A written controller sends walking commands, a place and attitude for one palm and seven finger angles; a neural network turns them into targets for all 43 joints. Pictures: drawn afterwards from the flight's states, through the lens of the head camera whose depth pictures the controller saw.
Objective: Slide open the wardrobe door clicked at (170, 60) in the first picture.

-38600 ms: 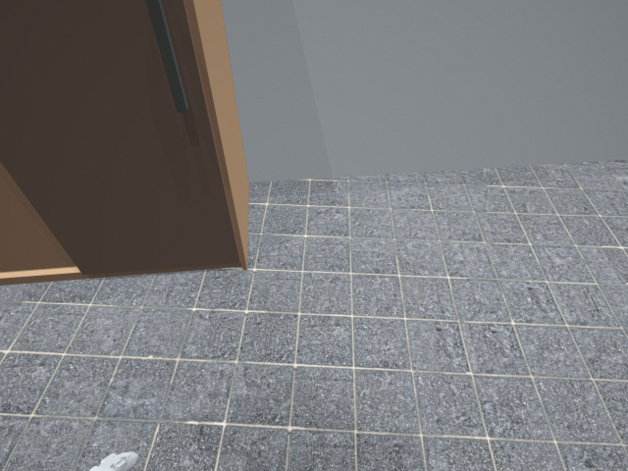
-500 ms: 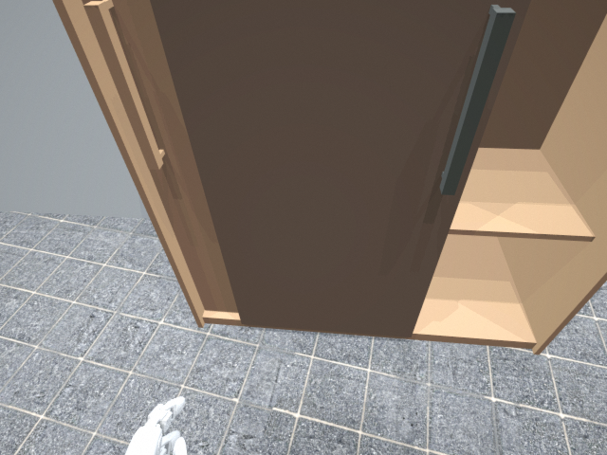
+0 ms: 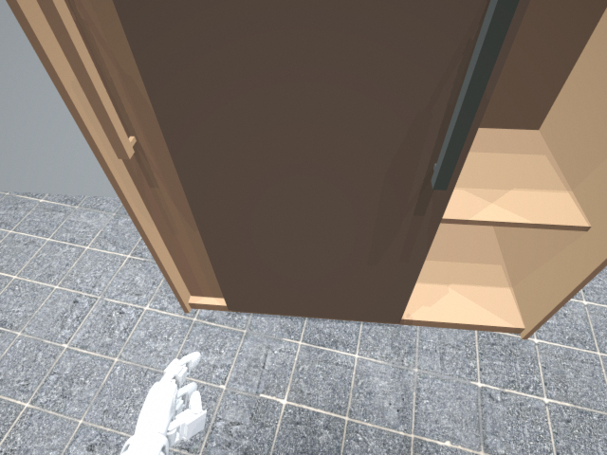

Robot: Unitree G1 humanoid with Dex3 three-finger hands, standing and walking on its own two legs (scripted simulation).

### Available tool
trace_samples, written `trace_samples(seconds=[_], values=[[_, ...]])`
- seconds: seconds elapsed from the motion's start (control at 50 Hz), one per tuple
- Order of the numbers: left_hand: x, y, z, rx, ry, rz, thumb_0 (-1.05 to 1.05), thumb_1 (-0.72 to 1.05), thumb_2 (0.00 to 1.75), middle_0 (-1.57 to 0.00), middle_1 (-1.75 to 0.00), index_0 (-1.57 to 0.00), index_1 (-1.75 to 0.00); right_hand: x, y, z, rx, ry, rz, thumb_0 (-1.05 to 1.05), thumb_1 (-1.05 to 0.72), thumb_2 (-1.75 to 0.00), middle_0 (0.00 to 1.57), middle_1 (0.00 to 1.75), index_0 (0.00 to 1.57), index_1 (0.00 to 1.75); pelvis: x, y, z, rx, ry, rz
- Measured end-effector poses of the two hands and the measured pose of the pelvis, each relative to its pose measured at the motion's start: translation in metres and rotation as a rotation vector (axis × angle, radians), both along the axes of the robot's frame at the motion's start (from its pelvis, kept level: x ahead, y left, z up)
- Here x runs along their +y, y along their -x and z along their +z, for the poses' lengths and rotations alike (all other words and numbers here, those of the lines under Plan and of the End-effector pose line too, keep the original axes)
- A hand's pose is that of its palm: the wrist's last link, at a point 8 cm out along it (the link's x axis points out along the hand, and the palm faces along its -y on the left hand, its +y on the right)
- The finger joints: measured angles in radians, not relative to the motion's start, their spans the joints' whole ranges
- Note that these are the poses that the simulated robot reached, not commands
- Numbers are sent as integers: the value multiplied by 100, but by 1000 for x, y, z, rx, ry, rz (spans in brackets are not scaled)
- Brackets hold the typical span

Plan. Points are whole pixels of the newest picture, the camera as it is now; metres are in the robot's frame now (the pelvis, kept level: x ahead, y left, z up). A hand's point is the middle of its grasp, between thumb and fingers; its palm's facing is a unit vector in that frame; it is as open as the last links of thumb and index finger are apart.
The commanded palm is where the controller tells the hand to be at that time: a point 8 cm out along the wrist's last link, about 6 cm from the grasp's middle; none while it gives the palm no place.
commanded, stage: stop stepping back and stand still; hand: right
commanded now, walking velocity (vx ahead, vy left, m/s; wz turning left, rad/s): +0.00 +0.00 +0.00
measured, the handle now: (463, 101) +0.62 -0.23 +0.14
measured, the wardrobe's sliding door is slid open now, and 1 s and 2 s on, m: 0.43 0.43 0.43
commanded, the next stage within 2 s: let the arm hang, fingers relaxed in 0.02 s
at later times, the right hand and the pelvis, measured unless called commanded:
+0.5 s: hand out of the picture -0.02 -0.17 -0.19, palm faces +0.04 +0.99 -0.14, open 7.2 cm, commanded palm none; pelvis -0.03 +0.01 -0.01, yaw -3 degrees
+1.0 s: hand out of the picture -0.01 -0.22 -0.17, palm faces +0.05 +0.96 -0.26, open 7.4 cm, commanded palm none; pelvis -0.03 -0.01 +0.00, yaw -3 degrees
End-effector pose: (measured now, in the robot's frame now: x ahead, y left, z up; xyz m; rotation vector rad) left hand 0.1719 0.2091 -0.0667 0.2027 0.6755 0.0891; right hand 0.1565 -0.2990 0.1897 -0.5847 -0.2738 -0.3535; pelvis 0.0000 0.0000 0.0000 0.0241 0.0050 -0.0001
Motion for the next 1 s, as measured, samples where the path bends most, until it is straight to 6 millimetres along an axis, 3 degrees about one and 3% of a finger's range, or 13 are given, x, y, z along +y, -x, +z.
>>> trace_samples(seconds=[0.14, 0.2, 0.26, 0.34, 0.42, 0.48, 0.56, 0.68, 0.8, 1.0], values=[[14, 7, -3, 21, -27, 10, 1, 90, 90, -21, -30, -21, -30, -11, 3, -27, 82, -77, -62, 1, -89, -90, 21, 30, 21, 30, -2, 2, 0, -3, 1, -10], [27, 12, -21, 86, -39, -34, 1, 90, 90, -21, -30, -21, -30, -16, -7, -99, 361, -170, -76, 1, -89, -90, 20, 30, 20, 30, -7, 10, -6, 8, 6, -29], [41, 24, -36, 151, -54, -15, 1, 90, 90, -21, -30, -21, -30, -7, 8, -191, 742, -294, -114, 1, -90, -90, 20, 29, 20, 30, -9, 18, -11, 7, 13, -35], [54, 58, -44, 259, -82, 22, 1, 90, 90, -21, -30, -20, -30, 31, 65, -282, 1132, -446, -124, 1, -90, -90, 20, 29, 20, 30, -4, 25, -11, -6, 19, -40], [59, 105, -46, 423, -120, 48, 1, 90, 90, -20, -30, -20, -30, 74, 130, -334, 1382, -601, -132, 2, -90, -90, 20, 29, 20, 30, 2, 30, -9, -19, 14, -49], [58, 138, -47, 541, -134, 62, 1, 90, 90, -20, -30, -20, -30, 77, 170, -347, 1476, -658, -208, 1, -96, -90, 21, 30, 21, 30, 5, 33, -6, -23, 1, -58], [51, 170, -54, 649, -121, 77, 1, 90, 90, -20, -30, -20, -30, 71, 211, -348, 1569, -681, -281, 1, -95, -90, 21, 30, 21, 30, 4, 37, -3, -25, -12, -65], [33, 192, -67, 704, -60, 90, 0, 90, 90, -20, -30, -20, -30, 48, 240, -334, 1624, -647, -381, 1, -93, -90, 20, 30, 20, 30, -3, 40, -1, -24, -13, -60], [17, 192, -76, 700, -11, 92, 0, 90, 90, -20, -30, -20, -30, 28, 230, -324, 1596, -598, -413, 1, -91, -90, 20, 29, 20, 30, -9, 39, 1, -21, -4, -51], [16, 169, -72, 656, -12, 94, 0, 90, 89, -21, -30, -20, -30, 28, 174, -324, 1498, -581, -336, 1, -91, -90, 20, 29, 20, 30, -12, 31, 3, -17, 9, -44]])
